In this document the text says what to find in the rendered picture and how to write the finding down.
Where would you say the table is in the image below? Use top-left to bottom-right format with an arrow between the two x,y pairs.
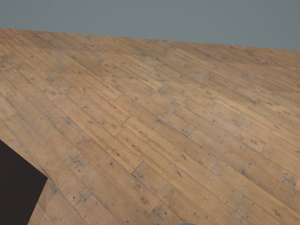
0,140 -> 48,225

